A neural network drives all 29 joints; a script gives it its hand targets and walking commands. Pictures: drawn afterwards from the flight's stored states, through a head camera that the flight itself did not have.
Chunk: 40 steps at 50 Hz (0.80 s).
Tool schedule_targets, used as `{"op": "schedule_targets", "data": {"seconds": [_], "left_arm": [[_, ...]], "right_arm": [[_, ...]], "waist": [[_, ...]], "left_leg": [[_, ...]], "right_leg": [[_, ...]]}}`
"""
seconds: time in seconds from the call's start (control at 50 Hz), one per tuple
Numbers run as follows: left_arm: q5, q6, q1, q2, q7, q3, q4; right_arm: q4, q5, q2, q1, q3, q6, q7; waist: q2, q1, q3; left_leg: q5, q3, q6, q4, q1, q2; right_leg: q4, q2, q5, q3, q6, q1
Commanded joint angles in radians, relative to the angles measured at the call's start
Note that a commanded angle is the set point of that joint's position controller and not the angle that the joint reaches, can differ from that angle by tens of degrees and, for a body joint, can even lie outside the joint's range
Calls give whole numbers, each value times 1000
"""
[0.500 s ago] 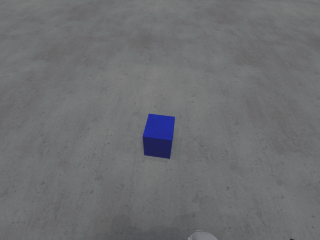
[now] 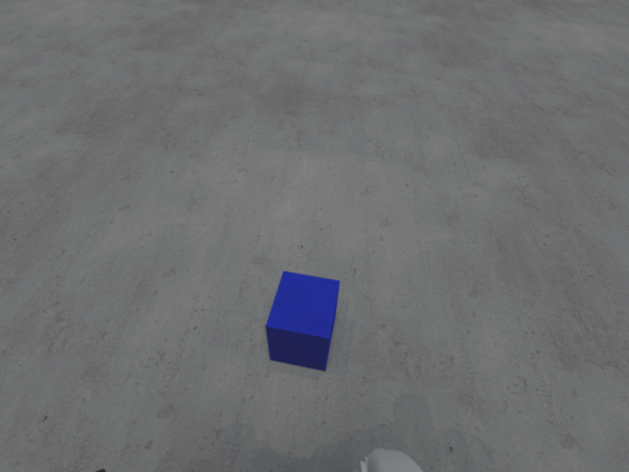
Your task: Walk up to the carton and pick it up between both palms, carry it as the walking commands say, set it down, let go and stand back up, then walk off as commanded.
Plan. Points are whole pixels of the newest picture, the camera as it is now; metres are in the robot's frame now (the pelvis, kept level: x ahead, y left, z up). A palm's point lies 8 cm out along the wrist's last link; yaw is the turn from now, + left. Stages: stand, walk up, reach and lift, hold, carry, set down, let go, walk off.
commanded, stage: walk up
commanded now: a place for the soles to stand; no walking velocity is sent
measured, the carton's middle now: (304, 321) +0.70 +0.01 -0.63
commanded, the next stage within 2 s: none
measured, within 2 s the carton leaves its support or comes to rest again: neither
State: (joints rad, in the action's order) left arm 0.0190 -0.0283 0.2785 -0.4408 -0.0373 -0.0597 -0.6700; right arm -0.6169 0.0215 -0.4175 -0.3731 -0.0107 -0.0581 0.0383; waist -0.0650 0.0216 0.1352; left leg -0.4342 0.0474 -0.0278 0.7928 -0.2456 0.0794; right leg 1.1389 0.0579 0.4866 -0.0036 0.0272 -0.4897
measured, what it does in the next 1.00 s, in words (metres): walks ahead: right foot, then left foot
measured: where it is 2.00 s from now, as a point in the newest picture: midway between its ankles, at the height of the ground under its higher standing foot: outside the picture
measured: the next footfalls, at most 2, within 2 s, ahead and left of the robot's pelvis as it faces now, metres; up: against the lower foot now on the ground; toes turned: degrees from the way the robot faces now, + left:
right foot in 0.10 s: +0.21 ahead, -0.18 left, +0.00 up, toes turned -2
left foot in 0.38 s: +0.21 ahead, +0.07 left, +0.00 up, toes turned +8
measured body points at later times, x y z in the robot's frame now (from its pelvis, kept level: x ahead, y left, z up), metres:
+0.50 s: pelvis +0.13 -0.07 +0.00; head +0.13 -0.05 +0.45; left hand +0.18 +0.26 -0.11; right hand +0.27 -0.37 -0.08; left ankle +0.17 +0.06 -0.70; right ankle +0.17 -0.18 -0.70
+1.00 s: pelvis +0.16 -0.05 +0.04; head +0.19 -0.05 +0.48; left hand +0.25 +0.27 -0.08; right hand +0.31 -0.34 -0.09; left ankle +0.17 +0.06 -0.70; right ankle +0.17 -0.18 -0.70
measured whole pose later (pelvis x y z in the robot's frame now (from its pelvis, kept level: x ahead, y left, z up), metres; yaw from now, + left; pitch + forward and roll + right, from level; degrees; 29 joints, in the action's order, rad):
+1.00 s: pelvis +0.16 -0.05 +0.04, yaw +6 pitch -4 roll +0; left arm -0.03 0.00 0.06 -0.38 0.01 -0.01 -1.02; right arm -1.09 -0.02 -0.35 -0.01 -0.01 0.02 0.00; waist -0.01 -0.02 0.13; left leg -0.21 0.04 0.01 0.43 -0.16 0.00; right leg 0.45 0.07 0.26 -0.12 -0.01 -0.12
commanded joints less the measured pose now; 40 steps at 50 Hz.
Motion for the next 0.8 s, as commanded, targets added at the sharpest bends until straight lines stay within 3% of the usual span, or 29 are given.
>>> {"op": "schedule_targets", "data": {"seconds": [0.0,0.02,0.04,0.06,0.08,0.1,0.14,0.16,0.22,0.28,0.3,0.32,0.34,0.36,0.38,0.4,0.42,0.44,0.48,0.5,0.52,0.56,0.58,0.62,0.64,0.66,0.72,0.76,0.78], "left_arm": [[3,40,125,-178,-6,-77,81],[7,44,189,-246,1,-101,70],[4,47,232,-333,15,-117,79],[12,42,186,-368,27,-120,89],[13,38,118,-346,36,-108,97],[6,37,80,-330,45,-103,117],[-4,32,13,-302,54,-91,134],[2,34,-19,-299,54,-88,135],[-2,44,-101,-284,55,-80,127],[-25,43,-183,-235,50,-43,112],[-34,40,-156,-197,46,-30,103],[-48,34,-88,-188,39,-22,89],[-64,29,-46,-217,39,-32,75],[-60,22,-34,-216,39,-29,43],[-62,22,-34,-200,36,-25,23],[-52,32,-59,-203,37,-21,2],[-48,49,-90,-247,38,-25,-4],[-46,65,-135,-260,42,-24,-11],[-46,79,-159,-227,40,-10,-45],[-49,84,-122,-203,36,0,-81],[-50,89,-110,-220,38,-1,-113],[-58,90,-125,-226,40,-1,-153],[-57,85,-130,-234,42,-2,-176],[-53,81,-114,-211,44,6,-207],[-56,78,-134,-214,44,3,-210],[-58,74,-132,-199,48,8,-218],[-50,62,-148,-197,53,6,-250],[-52,59,-182,-193,58,7,-254],[-47,55,-196,-197,57,-1,-264]], "right_arm": [[66,-3,-260,57,-96,2,-6],[91,-13,-224,41,-88,4,-13],[109,-36,-192,25,-79,7,-17],[124,-57,-257,32,-93,12,-2],[121,-42,-282,56,-99,33,5],[106,-40,-285,23,-111,45,4],[78,-44,-290,10,-123,52,-15],[74,-43,-275,0,-122,54,-22],[12,-31,-243,-37,-113,59,-30],[-53,-36,-238,-74,-114,61,-37],[-52,-23,-272,-49,-121,55,-34],[-33,-14,-321,64,-120,52,-32],[7,-21,-326,153,-117,49,-31],[-5,-20,-300,212,-100,48,-23],[-16,-31,-276,270,-88,46,-18],[-56,-37,-248,252,-84,49,-21],[-82,-53,-233,193,-84,49,-32],[-98,-59,-237,161,-87,51,-38],[-128,-58,-271,196,-86,47,-39],[-135,-51,-257,234,-82,45,-38],[-162,-46,-243,258,-75,45,-41],[-199,-53,-222,241,-67,40,-41],[-223,-49,-207,226,-59,37,-38],[-256,-50,-200,263,-48,40,-29],[-270,-53,-211,283,-51,46,-28],[-297,-53,-193,288,-41,44,-29],[-331,-50,-188,326,-43,55,-26],[-353,-47,-190,351,-44,56,-28],[-382,-41,-196,363,-42,58,-32]], "waist": [[184,-96,-85],[-3,-135,-132],[-239,-181,-244],[-173,-180,-245],[-56,-153,-167],[-37,-131,-128],[-76,-105,-98],[-107,-86,-78],[-105,-40,-68],[-10,37,-67],[119,34,-81],[270,-16,-56],[228,-32,-87],[247,-40,-51],[217,-76,-2],[166,-78,13],[143,-52,-29],[85,-15,-71],[164,9,-100],[184,-14,-152],[106,-26,-160],[33,-28,-220],[18,-9,-223],[-8,-32,-278],[-46,-30,-268],[-14,-35,-257],[-16,-44,-254],[-48,-36,-254],[-9,-42,-223]], "left_leg": [[317,-74,147,-98,-245,113],[224,-40,98,147,-323,45],[-4,-17,44,475,-382,-60],[-185,-113,48,577,-440,-112],[-165,-189,64,633,-496,-76],[-135,-166,68,589,-487,-37],[-79,-170,69,483,-417,-22],[-98,-161,72,436,-383,-17],[-67,-104,65,253,-223,15],[126,-71,91,-103,119,-10],[123,-190,106,-219,121,34],[-50,-446,152,-410,-64,146],[-294,-539,220,-493,-225,200],[-402,-475,214,-542,-337,214],[-367,-362,186,-496,-377,167],[-240,-313,125,-422,-383,108],[-76,-255,66,-355,-258,57],[129,-210,50,-270,-130,28],[264,-208,65,-300,58,63],[324,-227,86,-309,75,86],[382,-200,82,-274,70,65],[541,-158,81,-254,110,56],[589,-149,72,-267,131,60],[628,-131,78,-252,136,51],[600,-122,82,-279,143,46],[620,-118,77,-295,141,50],[678,-108,88,-306,135,54],[647,-109,93,-340,142,52],[651,-105,79,-361,143,54]], "right_leg": [[-414,-36,-307,-91,13,405],[-537,28,-247,75,36,489],[-719,268,-50,457,130,516],[-834,385,32,678,261,493],[-824,364,132,627,256,465],[-817,337,163,542,237,409],[-832,297,306,441,175,291],[-833,318,326,430,182,248],[-795,313,210,282,181,101],[-655,218,68,84,80,-92],[-554,176,34,38,30,-90],[-459,97,47,13,-6,6],[-377,4,30,19,-19,142],[-321,-1,-25,-10,-13,235],[-409,24,-86,15,8,303],[-574,60,-98,60,10,327],[-694,129,-30,151,14,280],[-734,176,-115,177,9,223],[-689,169,-161,152,18,86],[-697,148,-283,96,-4,145],[-722,153,-393,83,-12,213],[-698,171,-666,45,4,320],[-681,171,-781,29,10,329],[-671,173,-931,14,3,409],[-666,172,-885,-8,18,406],[-677,166,-879,-12,12,410],[-678,172,-903,-20,4,443],[-699,158,-799,-32,19,454],[-706,159,-758,-39,17,432]]}}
